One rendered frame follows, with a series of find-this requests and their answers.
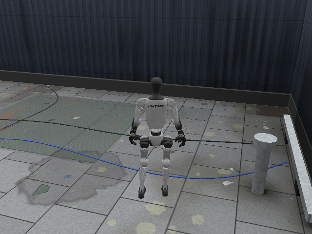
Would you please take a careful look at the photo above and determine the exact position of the humanoid robot torso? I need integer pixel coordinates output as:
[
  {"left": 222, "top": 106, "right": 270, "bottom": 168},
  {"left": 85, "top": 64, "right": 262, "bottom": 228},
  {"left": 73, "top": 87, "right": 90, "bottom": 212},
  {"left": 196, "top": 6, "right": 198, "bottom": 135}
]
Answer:
[{"left": 145, "top": 97, "right": 168, "bottom": 146}]

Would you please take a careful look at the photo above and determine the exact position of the right robot forearm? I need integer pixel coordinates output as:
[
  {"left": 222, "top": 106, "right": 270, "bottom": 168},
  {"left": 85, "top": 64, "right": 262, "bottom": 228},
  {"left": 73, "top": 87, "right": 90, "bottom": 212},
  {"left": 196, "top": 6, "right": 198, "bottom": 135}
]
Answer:
[{"left": 175, "top": 118, "right": 185, "bottom": 137}]

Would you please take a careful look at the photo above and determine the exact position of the left robot forearm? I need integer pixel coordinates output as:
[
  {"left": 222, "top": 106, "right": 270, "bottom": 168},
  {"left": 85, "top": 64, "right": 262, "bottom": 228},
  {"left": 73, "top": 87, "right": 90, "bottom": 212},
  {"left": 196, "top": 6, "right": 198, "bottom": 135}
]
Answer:
[{"left": 130, "top": 118, "right": 138, "bottom": 137}]

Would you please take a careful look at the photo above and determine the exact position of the robot right upper arm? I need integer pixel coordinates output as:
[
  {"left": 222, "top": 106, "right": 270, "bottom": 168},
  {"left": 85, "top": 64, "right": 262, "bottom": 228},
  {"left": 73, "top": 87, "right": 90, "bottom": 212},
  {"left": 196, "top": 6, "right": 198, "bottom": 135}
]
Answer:
[{"left": 166, "top": 98, "right": 180, "bottom": 125}]

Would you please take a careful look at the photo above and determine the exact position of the right robot hand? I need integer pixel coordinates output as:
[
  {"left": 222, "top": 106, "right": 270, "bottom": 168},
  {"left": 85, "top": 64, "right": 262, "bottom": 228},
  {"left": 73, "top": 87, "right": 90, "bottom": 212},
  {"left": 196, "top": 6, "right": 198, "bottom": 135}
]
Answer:
[{"left": 175, "top": 136, "right": 186, "bottom": 147}]

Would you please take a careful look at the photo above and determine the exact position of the robot right thigh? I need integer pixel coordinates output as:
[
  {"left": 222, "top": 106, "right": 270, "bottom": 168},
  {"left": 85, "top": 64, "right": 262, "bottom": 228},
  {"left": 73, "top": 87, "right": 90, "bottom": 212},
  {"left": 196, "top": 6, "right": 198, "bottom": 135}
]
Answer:
[{"left": 162, "top": 136, "right": 173, "bottom": 168}]

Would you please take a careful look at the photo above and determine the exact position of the robot left upper arm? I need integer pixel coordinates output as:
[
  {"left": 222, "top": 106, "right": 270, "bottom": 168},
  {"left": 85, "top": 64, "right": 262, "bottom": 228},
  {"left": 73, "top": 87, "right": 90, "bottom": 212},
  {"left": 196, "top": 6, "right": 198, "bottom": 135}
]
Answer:
[{"left": 134, "top": 98, "right": 146, "bottom": 125}]

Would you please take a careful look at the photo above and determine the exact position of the left robot hand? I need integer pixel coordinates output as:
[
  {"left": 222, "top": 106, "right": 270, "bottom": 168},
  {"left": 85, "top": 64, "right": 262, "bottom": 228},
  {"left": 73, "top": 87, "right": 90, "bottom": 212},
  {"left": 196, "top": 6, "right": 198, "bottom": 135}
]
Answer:
[{"left": 129, "top": 135, "right": 140, "bottom": 145}]

